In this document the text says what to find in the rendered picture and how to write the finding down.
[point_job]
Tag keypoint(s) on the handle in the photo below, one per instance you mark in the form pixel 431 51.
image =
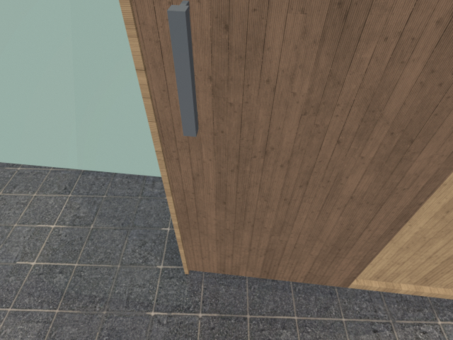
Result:
pixel 181 42

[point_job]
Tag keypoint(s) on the wardrobe door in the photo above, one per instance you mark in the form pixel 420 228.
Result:
pixel 324 126
pixel 421 253

